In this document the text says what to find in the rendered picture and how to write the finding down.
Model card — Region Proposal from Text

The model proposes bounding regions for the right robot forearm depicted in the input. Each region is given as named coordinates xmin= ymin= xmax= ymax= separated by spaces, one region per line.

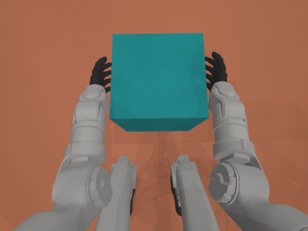
xmin=208 ymin=81 xmax=265 ymax=174

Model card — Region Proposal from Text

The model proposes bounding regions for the right robot hand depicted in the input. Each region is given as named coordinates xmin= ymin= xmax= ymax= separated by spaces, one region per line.
xmin=204 ymin=51 xmax=227 ymax=91

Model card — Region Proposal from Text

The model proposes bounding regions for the right robot shin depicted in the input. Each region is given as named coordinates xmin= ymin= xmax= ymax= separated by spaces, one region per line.
xmin=175 ymin=154 xmax=197 ymax=207

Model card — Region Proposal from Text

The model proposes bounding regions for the carton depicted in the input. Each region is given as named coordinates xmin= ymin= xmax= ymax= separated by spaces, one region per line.
xmin=109 ymin=33 xmax=209 ymax=132

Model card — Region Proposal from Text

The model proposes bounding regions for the robot left upper arm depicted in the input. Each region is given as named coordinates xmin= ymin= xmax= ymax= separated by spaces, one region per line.
xmin=12 ymin=165 xmax=113 ymax=231

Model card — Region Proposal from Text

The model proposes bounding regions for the left robot forearm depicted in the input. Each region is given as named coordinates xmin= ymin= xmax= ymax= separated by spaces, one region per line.
xmin=52 ymin=84 xmax=109 ymax=204

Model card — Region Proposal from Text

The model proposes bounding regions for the robot right upper arm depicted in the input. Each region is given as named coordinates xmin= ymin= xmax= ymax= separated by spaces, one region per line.
xmin=208 ymin=161 xmax=308 ymax=231

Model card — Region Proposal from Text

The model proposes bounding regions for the left robot hand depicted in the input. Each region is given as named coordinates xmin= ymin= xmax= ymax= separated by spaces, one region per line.
xmin=90 ymin=56 xmax=112 ymax=93

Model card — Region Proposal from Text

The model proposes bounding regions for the right robot thigh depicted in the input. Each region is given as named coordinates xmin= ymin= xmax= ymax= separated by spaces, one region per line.
xmin=170 ymin=159 xmax=220 ymax=231

